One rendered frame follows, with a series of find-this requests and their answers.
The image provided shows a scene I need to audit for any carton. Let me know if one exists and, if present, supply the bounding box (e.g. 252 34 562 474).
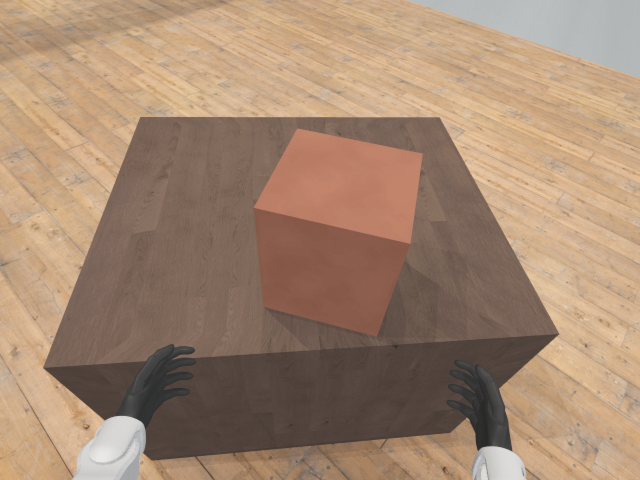
254 128 423 337

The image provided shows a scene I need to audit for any left robot hand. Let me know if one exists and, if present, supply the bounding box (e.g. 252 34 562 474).
115 344 196 429

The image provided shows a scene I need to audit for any right robot hand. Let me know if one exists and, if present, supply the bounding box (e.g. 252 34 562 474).
447 360 512 451

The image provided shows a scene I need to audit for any left robot forearm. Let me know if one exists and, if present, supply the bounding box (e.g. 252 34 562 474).
71 416 146 480

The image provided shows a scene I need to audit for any right robot forearm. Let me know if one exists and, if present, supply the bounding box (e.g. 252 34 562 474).
472 446 526 480

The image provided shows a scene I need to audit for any pedestal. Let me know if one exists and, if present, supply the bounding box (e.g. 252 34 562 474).
43 117 559 461

